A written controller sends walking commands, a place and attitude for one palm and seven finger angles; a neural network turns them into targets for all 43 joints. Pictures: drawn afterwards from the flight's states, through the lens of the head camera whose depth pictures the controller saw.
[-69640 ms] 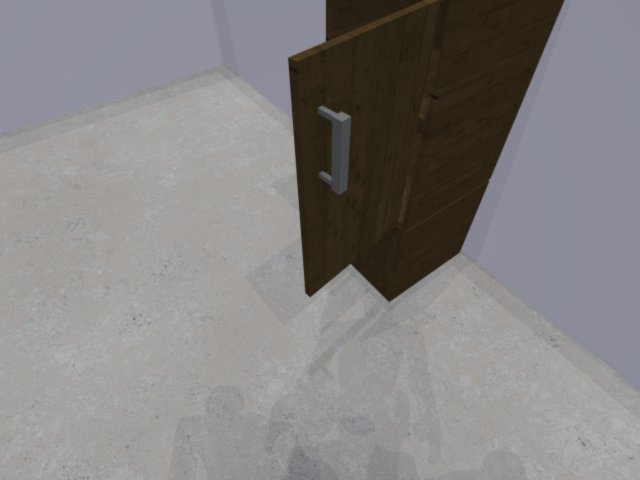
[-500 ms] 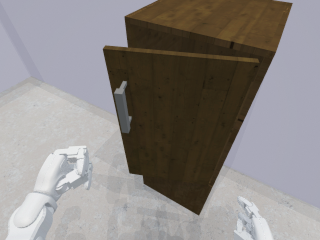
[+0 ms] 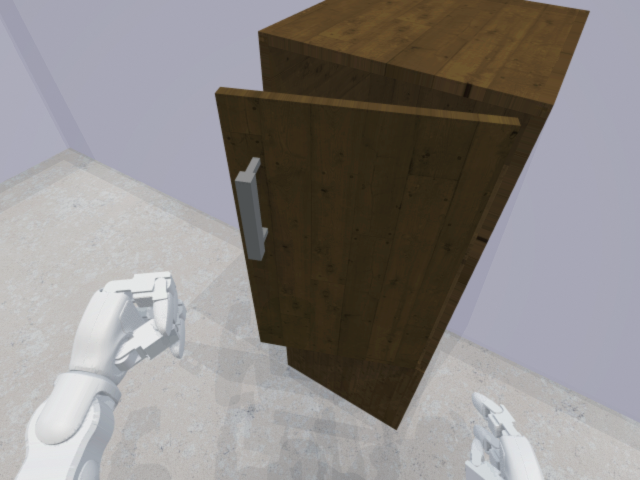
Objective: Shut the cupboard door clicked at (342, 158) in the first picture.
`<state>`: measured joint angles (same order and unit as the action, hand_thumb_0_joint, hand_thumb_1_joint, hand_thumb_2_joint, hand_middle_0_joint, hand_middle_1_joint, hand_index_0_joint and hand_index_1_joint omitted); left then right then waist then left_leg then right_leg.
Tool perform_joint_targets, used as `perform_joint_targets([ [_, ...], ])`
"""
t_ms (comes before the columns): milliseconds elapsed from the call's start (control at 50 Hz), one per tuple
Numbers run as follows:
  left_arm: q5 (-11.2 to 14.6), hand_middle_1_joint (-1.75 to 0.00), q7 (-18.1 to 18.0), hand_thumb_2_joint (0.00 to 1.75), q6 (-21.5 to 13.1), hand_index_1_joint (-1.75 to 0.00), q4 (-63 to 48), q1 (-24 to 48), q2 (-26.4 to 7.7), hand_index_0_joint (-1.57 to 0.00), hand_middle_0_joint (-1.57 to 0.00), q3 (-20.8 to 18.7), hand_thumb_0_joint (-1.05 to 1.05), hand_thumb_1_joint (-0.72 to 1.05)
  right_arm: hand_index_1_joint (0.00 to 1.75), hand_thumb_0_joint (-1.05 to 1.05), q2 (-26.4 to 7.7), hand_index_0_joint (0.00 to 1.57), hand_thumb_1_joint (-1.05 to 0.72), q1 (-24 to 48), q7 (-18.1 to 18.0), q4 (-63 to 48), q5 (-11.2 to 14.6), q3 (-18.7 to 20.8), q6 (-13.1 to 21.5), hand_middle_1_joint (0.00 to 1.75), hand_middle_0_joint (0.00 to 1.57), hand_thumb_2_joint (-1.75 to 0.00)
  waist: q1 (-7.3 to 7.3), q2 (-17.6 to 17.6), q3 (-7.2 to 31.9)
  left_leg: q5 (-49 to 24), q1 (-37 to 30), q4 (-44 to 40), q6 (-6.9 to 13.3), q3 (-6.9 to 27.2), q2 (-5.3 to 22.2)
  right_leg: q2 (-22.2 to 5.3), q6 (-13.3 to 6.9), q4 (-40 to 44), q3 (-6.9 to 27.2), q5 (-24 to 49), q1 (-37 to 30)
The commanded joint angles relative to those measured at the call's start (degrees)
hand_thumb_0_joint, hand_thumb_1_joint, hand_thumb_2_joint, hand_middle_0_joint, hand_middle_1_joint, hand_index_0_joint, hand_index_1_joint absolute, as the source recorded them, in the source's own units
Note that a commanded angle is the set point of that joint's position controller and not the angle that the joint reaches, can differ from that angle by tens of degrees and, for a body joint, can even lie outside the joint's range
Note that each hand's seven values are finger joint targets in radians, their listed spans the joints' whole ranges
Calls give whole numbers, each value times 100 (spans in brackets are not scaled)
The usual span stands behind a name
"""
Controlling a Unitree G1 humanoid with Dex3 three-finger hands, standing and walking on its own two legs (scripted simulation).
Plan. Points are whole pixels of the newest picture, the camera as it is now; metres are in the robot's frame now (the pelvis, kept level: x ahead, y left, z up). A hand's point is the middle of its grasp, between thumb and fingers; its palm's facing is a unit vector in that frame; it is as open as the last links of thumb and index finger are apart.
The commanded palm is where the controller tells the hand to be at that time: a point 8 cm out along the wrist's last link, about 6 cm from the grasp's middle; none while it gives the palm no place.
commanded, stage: bring the fist close to the handle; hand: left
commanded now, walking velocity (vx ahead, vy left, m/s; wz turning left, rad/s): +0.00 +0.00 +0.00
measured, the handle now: (255, 210) +0.44 +0.14 +0.11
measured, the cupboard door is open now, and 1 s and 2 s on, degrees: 21 21 16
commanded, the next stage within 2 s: push the door shut along its arc in 1.22 s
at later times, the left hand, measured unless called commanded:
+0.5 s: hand (234, 306) +0.29 +0.13 +0.10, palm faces -0.09 -0.99 -0.05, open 3.1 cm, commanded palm +0.27 +0.18 +0.11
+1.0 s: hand (259, 263) +0.33 +0.11 +0.13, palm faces -0.06 -1.00 -0.05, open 3.1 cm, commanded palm +0.30 +0.16 +0.11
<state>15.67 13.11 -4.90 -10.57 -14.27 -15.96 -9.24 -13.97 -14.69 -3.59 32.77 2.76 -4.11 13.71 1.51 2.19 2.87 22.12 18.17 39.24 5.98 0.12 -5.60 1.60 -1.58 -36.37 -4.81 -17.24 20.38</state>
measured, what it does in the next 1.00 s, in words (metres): stands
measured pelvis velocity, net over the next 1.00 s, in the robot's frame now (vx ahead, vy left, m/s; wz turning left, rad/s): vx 0.01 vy -0.04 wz -0.03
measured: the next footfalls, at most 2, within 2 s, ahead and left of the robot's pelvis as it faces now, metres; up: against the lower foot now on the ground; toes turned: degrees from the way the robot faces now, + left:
none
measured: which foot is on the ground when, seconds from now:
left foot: down 0.00-1.00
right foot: down 0.00-1.00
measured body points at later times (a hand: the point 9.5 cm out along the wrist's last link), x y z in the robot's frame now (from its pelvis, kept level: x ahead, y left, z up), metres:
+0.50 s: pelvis +0.01 -0.02 +0.00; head +0.01 -0.03 +0.45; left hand +0.29 +0.19 +0.10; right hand +0.17 -0.26 -0.08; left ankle -0.02 +0.04 -0.72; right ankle +0.02 -0.11 -0.72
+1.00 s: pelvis +0.01 -0.04 +0.00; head +0.01 -0.06 +0.45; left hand +0.33 +0.16 +0.13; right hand +0.17 -0.28 -0.08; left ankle -0.02 +0.04 -0.72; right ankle +0.02 -0.11 -0.72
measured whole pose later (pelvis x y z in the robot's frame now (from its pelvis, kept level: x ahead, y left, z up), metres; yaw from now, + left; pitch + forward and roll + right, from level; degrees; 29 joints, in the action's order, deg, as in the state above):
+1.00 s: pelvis +0.01 -0.04 +0.00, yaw -2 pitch +3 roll +0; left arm 13.4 9.0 -6.0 7.8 4.9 -13.9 -7.4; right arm -14.6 -13.8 -2.2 33.6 3.5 -3.1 7.7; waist -0.4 2.1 3.4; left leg 21.7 18.0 36.9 3.3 -0.6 -3.7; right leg 3.6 -4.7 -36.3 -4.1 -17.6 21.7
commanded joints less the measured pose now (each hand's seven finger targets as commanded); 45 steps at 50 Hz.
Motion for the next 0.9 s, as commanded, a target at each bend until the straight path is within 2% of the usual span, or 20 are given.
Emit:
perform_joint_targets([
  [0, -52, -150, 89, 90, -127, -150, -586, 1126, -306, -130, -130, 140, 0, 90, 30, 0, -790, 20, -90, 504, -58, -847, 54, 353, 280, 30, 20, -90, -197, 147, 244, -985, -60, -937, -762, 876, 679, -102, -43, 313, 140, 586, 78],
  [40, -110, -150, 96, 90, 84, -150, -379, 1243, -588, -130, -130, -33, 0, 90, 30, 0, -840, 20, -90, 503, -86, -852, 59, 380, 223, 30, 20, -90, -166, -26, 290, -892, 58, -926, -709, 812, 644, -117, -62, 362, 187, 552, -40],
  [80, -129, -150, 87, 90, 165, -150, -602, 1525, -581, -130, -130, -2, 0, 90, 30, 0, -803, 20, -90, 570, -89, -963, 46, 364, 162, 30, 20, -90, -119, -40, 597, -1165, -38, -900, -693, 741, 614, -139, -71, 345, 186, 665, -221],
  [160, -48, -150, -142, 90, -118, -150, -1130, 1896, -987, -130, -130, -515, 0, 90, 30, 0, -712, 20, -90, 630, -89, -1027, -14, 344, 124, 30, 20, -90, 8, -37, 1223, -1844, -276, -808, -709, 615, 607, -134, -81, 285, 223, 1063, -561],
  [220, 8, -150, -260, 90, -354, -150, -1000, 1827, -583, -130, -130, -271, 0, 90, 30, 0, -652, 20, -90, 574, -38, -936, -19, 320, 174, 30, 20, -90, -43, 96, 1125, -2139, -387, -743, -755, 575, 614, -114, -64, 243, 190, 1275, -424],
  [240, -17, -150, -285, 90, -360, -150, -828, 1804, -738, -130, -130, -379, 0, 90, 30, 0, -704, 20, -90, 517, -23, -888, -11, 345, 158, 30, 20, -90, -62, -78, 1052, -2143, -291, -706, -730, 556, 619, -102, -71, 262, 213, 1303, -447],
  [300, -87, -150, -221, 90, -184, -150, -312, 1656, -334, -130, -130, 11, 0, 90, 30, 0, -723, 20, -90, 494, 24, -860, 30, 364, 102, 30, 20, -90, -137, 21, 692, -1958, -155, -718, -732, 508, 592, -123, -60, 305, 207, 1246, -268],
  [360, -150, -150, -118, 90, 94, -150, -7, 1641, -421, -130, -130, 33, 0, 90, 30, 0, -796, 20, -90, 488, 25, -895, 51, 400, 4, 30, 20, -90, -160, -206, 600, -1740, 41, -677, -623, 417, 545, -157, -55, 396, 299, 1247, -351],
  [400, -171, -150, -105, 90, 155, -150, -159, 2038, -632, -130, -130, -84, 0, 90, 30, 0, -805, 20, -90, 562, -2, -956, 56, 404, -79, 30, 20, -90, -178, -211, 800, -1545, 62, -670, -553, 372, 513, -179, -36, 427, 362, 1119, -459],
  [440, -135, -150, -188, 90, 17, -150, -570, 2505, -758, -130, -130, -160, 0, 90, 30, 0, -776, 20, -90, 623, -31, -1008, 28, 389, -71, 30, 20, -90, -173, -260, 1050, -1661, -56, -645, -515, 383, 519, -184, -32, 404, 408, 1212, -608],
  [500, -88, -150, -326, 90, -313, -150, -859, 2793, -713, -130, -130, -187, 0, 90, 30, 0, -669, 20, -90, 649, -35, -987, 7, 352, 2, 30, 20, -90, -142, 25, 1408, -1854, -258, -623, -512, 354, 516, -178, -24, 343, 420, 1383, -710],
  [540, -105, -150, -412, 90, -451, -150, -633, 2796, -812, -130, -130, -271, 0, 90, 30, 0, -685, 20, -90, 591, -24, -860, -9, 340, 5, 30, 20, -90, -165, -38, 1311, -1897, -209, -605, -516, 356, 528, -171, -33, 337, 420, 1433, -698],
  [560, -89, -150, -429, 90, -453, -150, -416, 2685, -656, -130, -130, -227, 0, 90, 30, 0, -660, 20, -90, 574, -1, -832, -7, 339, 3, 30, 20, -90, -164, -72, 1270, -1925, -163, -603, -519, 329, 512, -179, -25, 323, 417, 1526, -718],
  [620, -150, -150, -363, 90, -232, -150, 448, 2445, -468, -130, -130, -58, 0, 90, 30, 0, -725, 20, -90, 556, 46, -765, 48, 355, -89, 30, 20, -90, -206, -172, 738, -1562, 113, -624, -514, 277, 489, -189, -13, 427, 440, 1316, -492],
  [640, -189, -150, -345, 90, -105, -150, 730, 2452, -542, -130, -130, -98, 0, 90, 30, 0, -773, 20, -90, 534, 47, -754, 53, 373, -155, 30, 20, -90, -219, -397, 643, -1455, 227, -614, -476, 277, 474, -206, -4, 481, 481, 1222, -515],
  [700, -235, -150, -270, 90, 161, -150, 848, 3009, -479, -130, -130, 76, 0, 90, 30, 0, -791, 20, -90, 615, 44, -852, 102, 377, -292, 30, 20, -90, -254, -351, 665, -1226, 270, -622, -438, 232, 442, -256, 15, 575, 586, 986, -515],
  [720, -218, -150, -265, 90, 159, -150, 633, 3192, -506, -130, -130, 63, 0, 90, 30, 0, -773, 20, -90, 668, 37, -921, 91, 382, -300, 30, 20, -90, -227, -256, 885, -1254, 209, -599, -422, 210, 428, -275, 25, 580, 651, 1014, -630],
  [740, -186, -150, -289, 90, 122, -150, 535, 3279, -693, -130, -130, -102, 0, 90, 30, 0, -784, 20, -90, 680, 20, -944, 68, 382, -303, 30, 20, -90, -200, -387, 1051, -1313, 221, -558, -410, 209, 438, -294, 37, 571, 706, 1082, -787],
  [800, -163, -150, -379, 90, -245, -150, -40, 3901, -807, -130, -130, -184, 0, 90, 30, 0, -681, 20, -90, 727, 19, -964, 45, 345, -254, 30, 20, -90, -172, -111, 1670, -1671, -47, -578, -410, 188, 439, -282, 17, 418, 677, 1546, -1104],
  [880, -131, -150, -478, 90, -546, -150, 459, 3535, -741, -130, -130, -282, 0, 90, 30, 0, -644, 20, -90, 650, 58, -812, 34, 320, -209, 30, 20, -90, -165, -186, 1326, -1683, 68, -622, -433, 166, 455, -250, 21, 414, 628, 1650, -1005],
])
